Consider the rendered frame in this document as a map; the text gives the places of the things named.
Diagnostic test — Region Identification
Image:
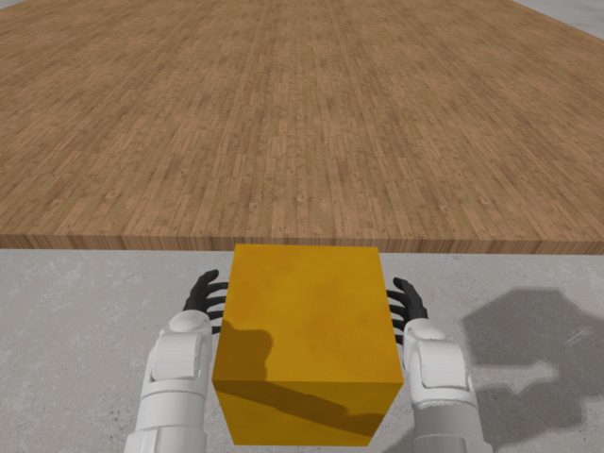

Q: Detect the left robot forearm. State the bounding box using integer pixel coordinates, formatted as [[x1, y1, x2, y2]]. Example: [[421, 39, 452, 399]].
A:
[[124, 310, 212, 453]]

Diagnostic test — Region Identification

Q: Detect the left robot hand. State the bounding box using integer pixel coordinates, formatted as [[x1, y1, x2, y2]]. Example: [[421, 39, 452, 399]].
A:
[[183, 269, 228, 334]]

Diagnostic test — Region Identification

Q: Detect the right robot hand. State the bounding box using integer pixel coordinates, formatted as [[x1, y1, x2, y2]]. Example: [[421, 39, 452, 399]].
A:
[[386, 277, 428, 345]]

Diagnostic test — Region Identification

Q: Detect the carton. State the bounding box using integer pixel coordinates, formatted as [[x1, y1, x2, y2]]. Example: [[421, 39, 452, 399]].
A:
[[211, 243, 404, 446]]

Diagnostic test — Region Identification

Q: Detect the right robot forearm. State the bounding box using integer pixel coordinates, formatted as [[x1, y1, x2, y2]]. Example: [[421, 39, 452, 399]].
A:
[[402, 318, 494, 453]]

